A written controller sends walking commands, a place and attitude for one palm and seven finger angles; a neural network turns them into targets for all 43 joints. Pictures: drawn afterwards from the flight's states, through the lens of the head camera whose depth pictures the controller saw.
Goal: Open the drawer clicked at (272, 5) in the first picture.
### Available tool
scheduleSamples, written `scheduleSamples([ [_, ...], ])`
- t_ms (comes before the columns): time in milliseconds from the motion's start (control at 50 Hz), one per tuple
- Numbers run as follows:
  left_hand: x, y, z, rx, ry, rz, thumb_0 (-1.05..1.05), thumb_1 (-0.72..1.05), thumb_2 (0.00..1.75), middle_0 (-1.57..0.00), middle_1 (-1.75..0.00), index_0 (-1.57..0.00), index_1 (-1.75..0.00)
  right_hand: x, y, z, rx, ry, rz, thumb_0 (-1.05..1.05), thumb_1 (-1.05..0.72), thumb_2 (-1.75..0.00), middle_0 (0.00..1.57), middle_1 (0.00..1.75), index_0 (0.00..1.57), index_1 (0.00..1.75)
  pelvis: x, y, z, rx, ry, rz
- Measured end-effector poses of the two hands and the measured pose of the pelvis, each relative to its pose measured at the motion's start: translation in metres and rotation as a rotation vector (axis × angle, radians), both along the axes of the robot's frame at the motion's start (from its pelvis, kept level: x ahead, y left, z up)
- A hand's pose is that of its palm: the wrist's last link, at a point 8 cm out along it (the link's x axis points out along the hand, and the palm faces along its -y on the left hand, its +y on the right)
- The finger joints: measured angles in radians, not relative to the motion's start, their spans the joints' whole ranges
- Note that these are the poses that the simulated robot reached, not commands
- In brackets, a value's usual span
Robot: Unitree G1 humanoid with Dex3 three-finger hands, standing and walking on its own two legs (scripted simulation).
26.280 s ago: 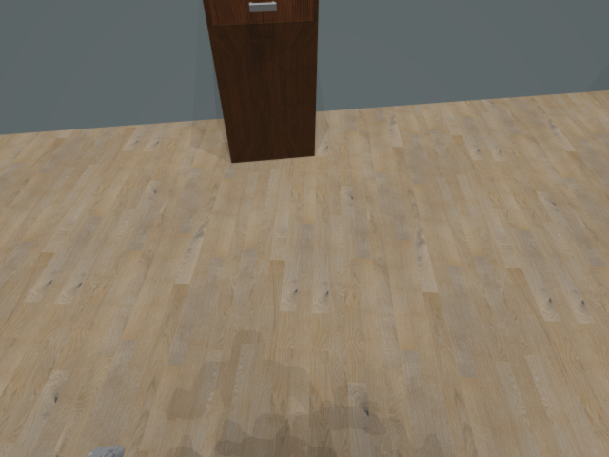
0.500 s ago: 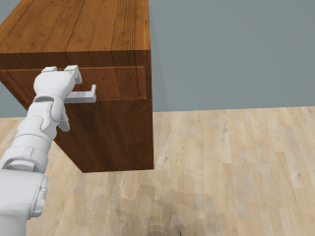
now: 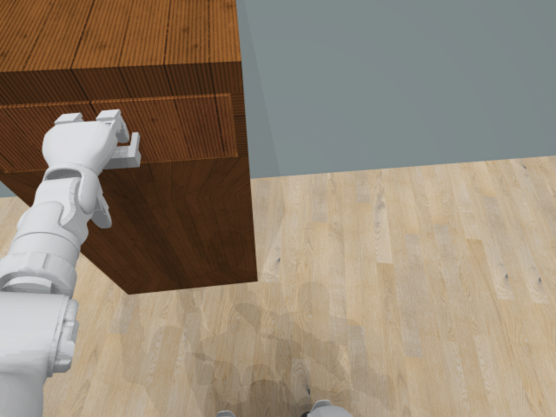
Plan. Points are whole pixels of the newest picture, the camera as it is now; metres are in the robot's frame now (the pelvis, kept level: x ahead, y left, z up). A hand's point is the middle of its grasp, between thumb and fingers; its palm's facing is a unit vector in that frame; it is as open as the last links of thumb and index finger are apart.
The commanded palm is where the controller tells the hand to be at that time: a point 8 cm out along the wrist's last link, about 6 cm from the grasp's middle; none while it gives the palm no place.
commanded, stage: lower the fingers behind the handle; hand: left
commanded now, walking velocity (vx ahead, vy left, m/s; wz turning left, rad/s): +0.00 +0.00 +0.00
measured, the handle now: (105, 148) +0.53 +0.26 +0.04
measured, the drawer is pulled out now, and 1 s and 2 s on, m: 0.00 0.00 0.00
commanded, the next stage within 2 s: close the thumb around the handle in 0.96 s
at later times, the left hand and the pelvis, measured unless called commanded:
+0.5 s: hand (107, 182) +0.48 +0.26 +0.02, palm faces -0.07 +0.00 -1.00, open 13.8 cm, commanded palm +0.46 +0.26 +0.07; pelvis +0.00 +0.00 -0.01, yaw +0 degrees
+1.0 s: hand (106, 182) +0.48 +0.26 +0.02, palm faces -0.06 -0.01 -1.00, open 13.8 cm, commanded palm +0.45 +0.26 +0.07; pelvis +0.00 +0.00 -0.01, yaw -1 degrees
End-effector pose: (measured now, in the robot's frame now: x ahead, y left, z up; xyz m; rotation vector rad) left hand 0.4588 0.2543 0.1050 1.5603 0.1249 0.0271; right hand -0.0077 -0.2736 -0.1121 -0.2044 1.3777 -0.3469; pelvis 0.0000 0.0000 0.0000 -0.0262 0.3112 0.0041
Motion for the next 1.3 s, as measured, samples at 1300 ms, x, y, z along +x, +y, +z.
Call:
scheduleSamples([
  [1300, 0.002, 0.000, -0.034, 0.006, -0.011, 0.019, 0.00, -0.23, 0.41, -0.30, -1.22, -0.34, -1.22, 0.020, 0.004, -0.010, -0.003, -0.011, 0.020, 0.00, -0.91, -0.90, 0.20, 0.30, 0.20, 0.30, 0.002, 0.005, -0.011, -0.007, 0.043, 0.000],
])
